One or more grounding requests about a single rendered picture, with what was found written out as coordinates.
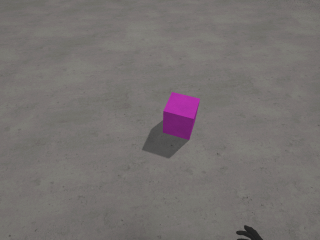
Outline robot right hand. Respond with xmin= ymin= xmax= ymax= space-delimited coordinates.
xmin=236 ymin=225 xmax=263 ymax=240

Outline carton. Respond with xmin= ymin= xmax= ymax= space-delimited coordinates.
xmin=163 ymin=92 xmax=200 ymax=140

